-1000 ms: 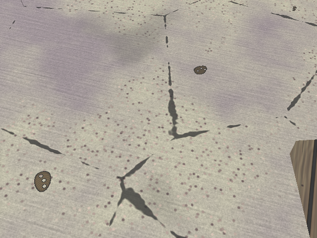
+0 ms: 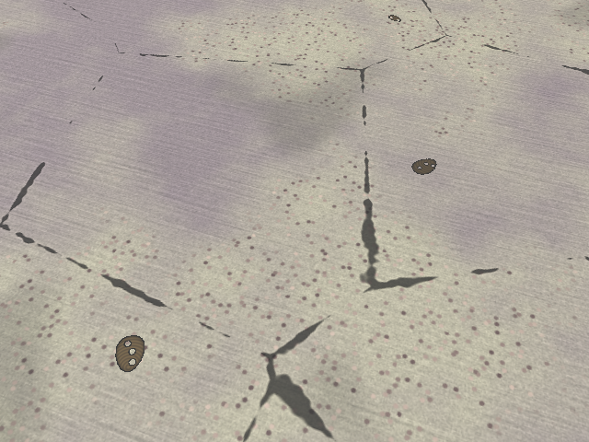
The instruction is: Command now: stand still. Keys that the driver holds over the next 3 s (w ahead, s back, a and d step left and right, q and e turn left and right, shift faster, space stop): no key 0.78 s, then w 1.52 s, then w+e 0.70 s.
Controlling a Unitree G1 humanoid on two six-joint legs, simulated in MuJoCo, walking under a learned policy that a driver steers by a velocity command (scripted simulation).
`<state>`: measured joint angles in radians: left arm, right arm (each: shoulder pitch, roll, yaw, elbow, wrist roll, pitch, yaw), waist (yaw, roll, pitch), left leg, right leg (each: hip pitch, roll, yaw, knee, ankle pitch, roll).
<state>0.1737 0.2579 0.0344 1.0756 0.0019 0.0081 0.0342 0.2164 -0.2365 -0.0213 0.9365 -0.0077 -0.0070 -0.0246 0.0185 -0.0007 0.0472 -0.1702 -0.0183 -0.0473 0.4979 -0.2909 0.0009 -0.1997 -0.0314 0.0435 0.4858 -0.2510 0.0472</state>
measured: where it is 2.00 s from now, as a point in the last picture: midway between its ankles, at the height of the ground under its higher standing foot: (318, 435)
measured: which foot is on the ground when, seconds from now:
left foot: down 0.00-1.00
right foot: down 0.00-1.00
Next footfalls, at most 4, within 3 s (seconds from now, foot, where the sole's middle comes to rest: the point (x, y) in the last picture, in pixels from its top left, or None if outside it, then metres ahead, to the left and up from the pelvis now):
1.46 left None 0.42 0.11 -0.77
2.00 right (367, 358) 0.72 -0.14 -0.77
2.54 left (279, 255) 1.04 0.09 -0.77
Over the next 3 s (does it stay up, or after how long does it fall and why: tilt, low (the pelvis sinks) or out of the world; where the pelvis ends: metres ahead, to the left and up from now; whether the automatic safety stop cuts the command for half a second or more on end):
stays up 1.08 -0.04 0.00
